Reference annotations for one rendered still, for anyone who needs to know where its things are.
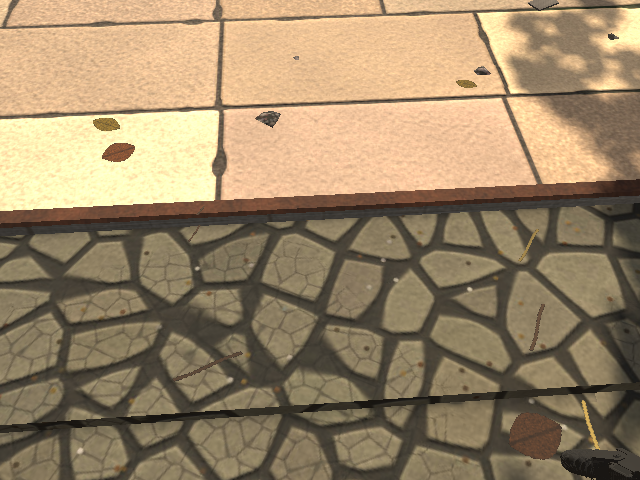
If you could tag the robot right hand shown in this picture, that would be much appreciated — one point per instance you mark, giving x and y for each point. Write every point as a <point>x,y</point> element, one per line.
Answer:
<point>602,464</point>

